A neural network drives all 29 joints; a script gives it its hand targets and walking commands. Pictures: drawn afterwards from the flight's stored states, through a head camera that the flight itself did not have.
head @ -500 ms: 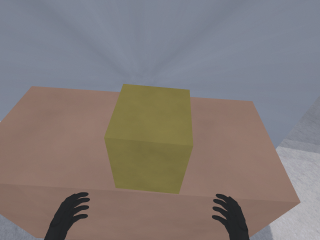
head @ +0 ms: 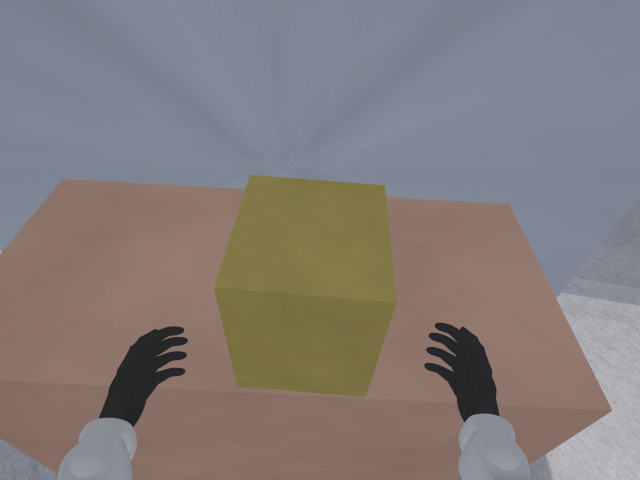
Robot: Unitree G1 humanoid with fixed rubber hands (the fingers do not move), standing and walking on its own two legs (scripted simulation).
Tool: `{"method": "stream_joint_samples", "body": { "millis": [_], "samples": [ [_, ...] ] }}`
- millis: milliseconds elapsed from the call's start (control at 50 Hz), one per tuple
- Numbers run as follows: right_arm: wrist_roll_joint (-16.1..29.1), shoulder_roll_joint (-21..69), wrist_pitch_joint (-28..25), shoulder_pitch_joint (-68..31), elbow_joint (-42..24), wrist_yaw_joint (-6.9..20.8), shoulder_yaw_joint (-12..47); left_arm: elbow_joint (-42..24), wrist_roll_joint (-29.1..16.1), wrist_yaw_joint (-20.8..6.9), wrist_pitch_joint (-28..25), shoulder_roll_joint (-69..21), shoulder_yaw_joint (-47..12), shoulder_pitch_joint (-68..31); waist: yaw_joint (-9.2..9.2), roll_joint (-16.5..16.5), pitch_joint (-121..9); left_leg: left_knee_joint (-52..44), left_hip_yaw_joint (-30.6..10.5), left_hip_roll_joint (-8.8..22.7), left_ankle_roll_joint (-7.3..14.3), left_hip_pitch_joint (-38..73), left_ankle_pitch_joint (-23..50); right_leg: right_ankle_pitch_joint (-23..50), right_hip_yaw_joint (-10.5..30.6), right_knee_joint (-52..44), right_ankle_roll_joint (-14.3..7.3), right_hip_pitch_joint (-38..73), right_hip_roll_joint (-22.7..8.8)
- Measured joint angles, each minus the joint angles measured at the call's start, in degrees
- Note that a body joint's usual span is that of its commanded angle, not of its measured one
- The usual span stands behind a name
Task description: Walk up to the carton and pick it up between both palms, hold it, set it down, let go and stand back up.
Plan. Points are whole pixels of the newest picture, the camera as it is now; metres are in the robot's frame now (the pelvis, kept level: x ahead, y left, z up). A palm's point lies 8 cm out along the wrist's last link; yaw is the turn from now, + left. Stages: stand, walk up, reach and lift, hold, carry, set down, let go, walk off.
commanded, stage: reach and lift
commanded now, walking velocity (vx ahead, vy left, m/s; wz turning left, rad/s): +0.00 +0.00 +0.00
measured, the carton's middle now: (309, 288) +0.40 +0.03 +0.01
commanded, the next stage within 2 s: none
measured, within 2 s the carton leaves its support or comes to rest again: neither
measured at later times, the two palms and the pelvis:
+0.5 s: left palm (144, 311) +0.29 +0.22 +0.09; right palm (487, 330) +0.29 -0.18 +0.09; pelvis +0.00 -0.01 +0.00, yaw -1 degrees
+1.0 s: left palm (145, 228) +0.37 +0.23 +0.15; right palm (473, 253) +0.36 -0.16 +0.15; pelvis -0.02 +0.00 +0.00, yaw -1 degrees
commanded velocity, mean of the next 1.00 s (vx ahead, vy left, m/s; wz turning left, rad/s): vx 0.00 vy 0.00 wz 0.00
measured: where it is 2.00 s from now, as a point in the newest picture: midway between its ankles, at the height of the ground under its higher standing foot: outside the picture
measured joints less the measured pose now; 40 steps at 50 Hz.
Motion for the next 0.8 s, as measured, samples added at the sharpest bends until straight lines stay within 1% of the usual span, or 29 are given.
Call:
{"method": "stream_joint_samples", "body": {
  "millis": [80,160,260,380,500,620,800],
  "samples": [
    [1.1,-0.9,3.1,-1.1,-3.0,-0.4,-0.2,-3.3,0.4,-0.3,3.9,-0.1,1.7,-1.5,0.21,0.2,-0.1,-1.0,0.1,0.0,0.0,0.2,0.3,0.5,0.1,-1.3,0.0,0.4,0.1],
    [2.0,-1.6,5.6,-2.7,-4.9,-0.8,-0.3,-5.1,0.8,-0.8,7.3,-0.5,3.5,-3.8,0.12,0.1,-0.2,-1.8,0.1,0.1,-0.2,0.5,0.6,1.0,0.2,-2.4,-0.1,0.7,0.2],
    [2.9,-2.4,8.3,-5.3,-5.9,-1.4,-0.2,-5.6,1.5,-1.4,11.1,-1.2,5.4,-7.2,-0.24,-0.1,-0.3,-2.5,0.2,0.3,-0.4,0.9,1.0,1.4,0.3,-3.0,-0.3,1.0,0.5],
    [4.1,-3.3,11.3,-9.9,-5.5,-2.2,0.2,-5.1,2.2,-1.7,15.8,-1.8,7.6,-12.0,-0.78,-0.6,-0.2,-3.2,0.4,0.6,-0.7,1.0,1.6,1.6,0.6,-2.8,-0.5,0.6,0.8],
    [5.3,-3.9,14.1,-16.2,-3.5,-3.2,0.7,-3.4,2.9,-1.8,20.4,-2.0,9.9,-18.1,-1.34,-0.8,-0.2,-3.4,0.7,0.8,-0.8,0.7,2.2,1.8,0.9,-1.9,-0.6,-0.3,1.0],
    [6.4,-4.2,16.9,-23.7,0.3,-4.3,0.5,-0.6,3.5,-1.6,24.7,-1.6,11.4,-25.1,-1.92,-0.8,-0.1,-2.9,0.9,1.0,-0.6,0.1,2.6,2.0,1.1,-1.1,-0.5,-1.3,1.1],
    [7.2,-4.4,20.6,-35.0,8.0,-4.7,-0.8,5.7,3.9,0.0,29.1,-0.4,11.7,-35.5,-2.6,-0.5,-0.3,-1.5,0.9,1.2,-0.1,-1.7,2.5,2.3,1.0,-0.2,-0.2,-2.7,1.1]
  ]
}}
